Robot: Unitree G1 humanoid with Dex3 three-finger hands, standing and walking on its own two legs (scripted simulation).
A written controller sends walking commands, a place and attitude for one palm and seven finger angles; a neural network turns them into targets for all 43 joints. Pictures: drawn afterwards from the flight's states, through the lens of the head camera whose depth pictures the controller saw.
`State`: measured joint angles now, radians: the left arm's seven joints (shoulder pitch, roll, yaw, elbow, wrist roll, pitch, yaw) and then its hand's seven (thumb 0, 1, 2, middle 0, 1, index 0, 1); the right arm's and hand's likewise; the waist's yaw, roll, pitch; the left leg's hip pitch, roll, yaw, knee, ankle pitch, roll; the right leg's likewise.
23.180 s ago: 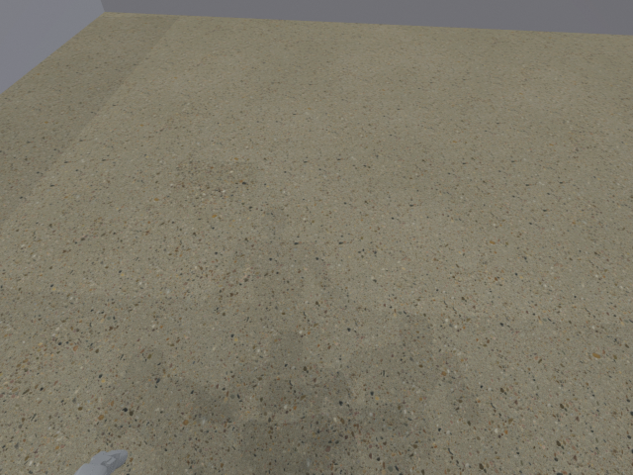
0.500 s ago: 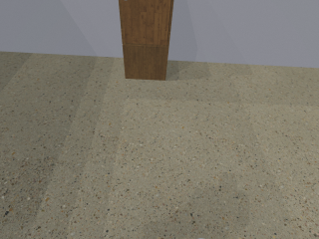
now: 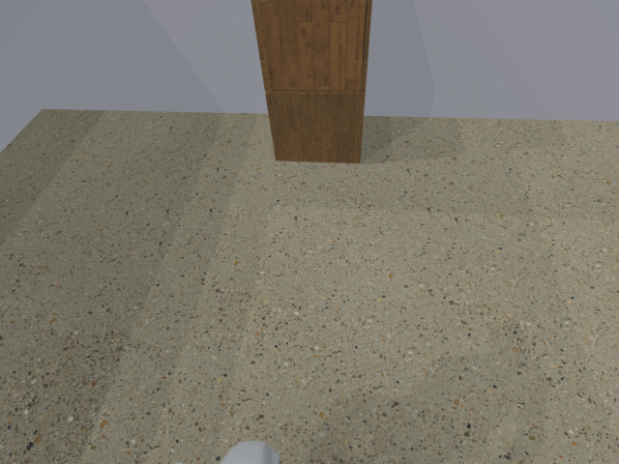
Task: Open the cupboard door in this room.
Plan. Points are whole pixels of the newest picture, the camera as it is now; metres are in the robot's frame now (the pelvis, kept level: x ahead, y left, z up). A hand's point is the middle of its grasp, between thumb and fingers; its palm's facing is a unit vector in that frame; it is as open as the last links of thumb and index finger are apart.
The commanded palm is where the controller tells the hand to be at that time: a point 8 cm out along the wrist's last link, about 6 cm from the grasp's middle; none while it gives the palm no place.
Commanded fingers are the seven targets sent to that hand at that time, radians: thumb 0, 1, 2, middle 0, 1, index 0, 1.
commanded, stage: turn or walk to find it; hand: left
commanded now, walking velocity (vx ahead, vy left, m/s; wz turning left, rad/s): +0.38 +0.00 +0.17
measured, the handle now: out of the picture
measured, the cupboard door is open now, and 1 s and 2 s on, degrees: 0 0 0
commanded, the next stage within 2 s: stand and wait in 0.64 s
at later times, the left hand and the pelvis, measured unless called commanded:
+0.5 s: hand (176, 433) +0.19 +0.23 -0.17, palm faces +0.12 -0.98 -0.16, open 7.4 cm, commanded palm none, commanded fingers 0.00 0.90 0.90 -0.20 -0.30 -0.20 -0.30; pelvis +0.22 +0.06 +0.00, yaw +3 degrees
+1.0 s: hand (242, 259) +0.50 +0.17 -0.15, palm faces +0.09 -0.97 -0.24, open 7.2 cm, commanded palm none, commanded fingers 0.00 0.90 0.90 -0.20 -0.30 -0.20 -0.30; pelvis +0.41 -0.01 +0.00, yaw +4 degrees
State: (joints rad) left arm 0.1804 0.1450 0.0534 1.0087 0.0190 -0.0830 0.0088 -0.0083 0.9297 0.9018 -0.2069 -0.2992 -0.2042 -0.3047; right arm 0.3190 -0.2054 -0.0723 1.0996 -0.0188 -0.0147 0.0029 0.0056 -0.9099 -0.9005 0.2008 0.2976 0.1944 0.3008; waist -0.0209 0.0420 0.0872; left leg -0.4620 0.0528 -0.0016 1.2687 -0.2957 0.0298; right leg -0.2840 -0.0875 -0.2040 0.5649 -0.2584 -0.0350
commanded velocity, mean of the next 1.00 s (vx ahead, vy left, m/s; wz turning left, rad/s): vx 0.23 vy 0.00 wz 0.04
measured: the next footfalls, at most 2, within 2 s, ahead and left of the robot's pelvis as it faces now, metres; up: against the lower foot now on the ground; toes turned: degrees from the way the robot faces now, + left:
left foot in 0.32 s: +0.28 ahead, +0.16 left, +0.00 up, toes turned +13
right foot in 0.82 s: +0.53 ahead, -0.09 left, +0.00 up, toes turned -7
